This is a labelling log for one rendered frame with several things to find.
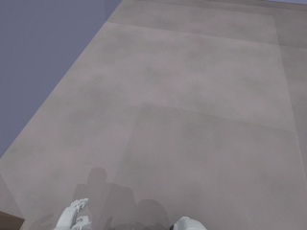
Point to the cupboard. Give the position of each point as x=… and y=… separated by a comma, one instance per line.
x=10, y=222

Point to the robot right thigh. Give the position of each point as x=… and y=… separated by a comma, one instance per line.
x=188, y=224

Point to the left robot hand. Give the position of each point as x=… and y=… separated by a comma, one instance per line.
x=69, y=216

